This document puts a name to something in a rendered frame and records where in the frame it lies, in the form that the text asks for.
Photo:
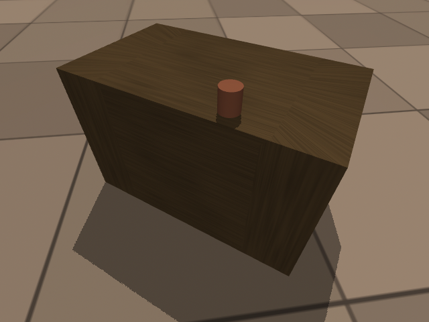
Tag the can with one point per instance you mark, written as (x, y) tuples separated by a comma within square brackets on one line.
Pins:
[(229, 98)]

